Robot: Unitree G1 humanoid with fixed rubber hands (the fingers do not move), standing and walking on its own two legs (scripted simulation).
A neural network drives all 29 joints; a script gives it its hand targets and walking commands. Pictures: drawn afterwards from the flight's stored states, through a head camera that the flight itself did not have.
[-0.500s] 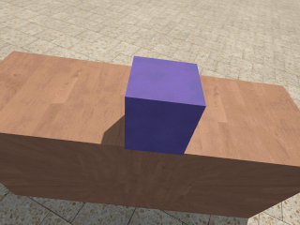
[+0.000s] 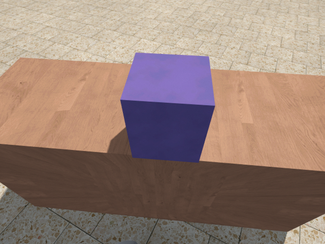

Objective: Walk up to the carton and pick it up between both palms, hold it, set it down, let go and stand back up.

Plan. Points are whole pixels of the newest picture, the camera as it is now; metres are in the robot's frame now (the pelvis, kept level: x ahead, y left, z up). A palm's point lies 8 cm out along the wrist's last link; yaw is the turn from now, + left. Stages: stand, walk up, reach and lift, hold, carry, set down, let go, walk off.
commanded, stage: walk up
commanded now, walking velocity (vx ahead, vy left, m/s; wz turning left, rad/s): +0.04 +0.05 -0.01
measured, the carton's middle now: (168, 109) +0.47 +0.02 +0.05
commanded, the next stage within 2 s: none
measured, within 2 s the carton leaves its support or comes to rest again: neither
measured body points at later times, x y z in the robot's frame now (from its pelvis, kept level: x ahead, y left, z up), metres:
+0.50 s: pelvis +0.02 +0.06 -0.01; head +0.03 +0.06 +0.44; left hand +0.04 +0.29 -0.17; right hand +0.05 -0.19 -0.15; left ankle +0.12 +0.15 -0.74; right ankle -0.01 -0.05 -0.70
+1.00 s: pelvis +0.00 +0.01 +0.00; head +0.02 +0.00 +0.45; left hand -0.08 +0.20 -0.15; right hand -0.01 -0.21 -0.17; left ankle -0.04 +0.14 -0.73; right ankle -0.05 -0.05 -0.74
